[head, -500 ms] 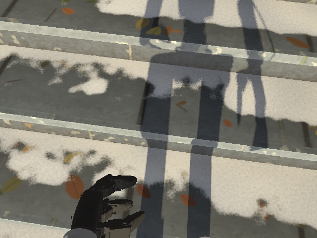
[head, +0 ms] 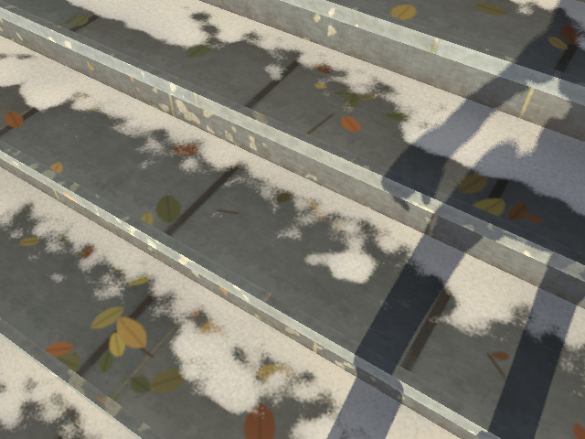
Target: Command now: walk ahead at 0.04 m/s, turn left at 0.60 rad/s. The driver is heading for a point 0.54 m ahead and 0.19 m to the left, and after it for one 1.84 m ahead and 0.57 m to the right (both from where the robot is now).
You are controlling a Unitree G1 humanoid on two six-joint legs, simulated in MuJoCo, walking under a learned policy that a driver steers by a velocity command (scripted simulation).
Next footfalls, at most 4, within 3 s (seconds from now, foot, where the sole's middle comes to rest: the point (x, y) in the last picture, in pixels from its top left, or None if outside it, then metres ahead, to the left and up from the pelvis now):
0.62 right None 0.03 -0.16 -0.76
1.26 left None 0.17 0.20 -0.76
1.74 right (171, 436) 0.43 0.28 -0.62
2.18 left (47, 313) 0.68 0.61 -0.62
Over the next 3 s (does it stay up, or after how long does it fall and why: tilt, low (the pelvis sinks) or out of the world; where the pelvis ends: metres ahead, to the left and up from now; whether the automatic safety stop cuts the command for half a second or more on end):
stays up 1.01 0.46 0.28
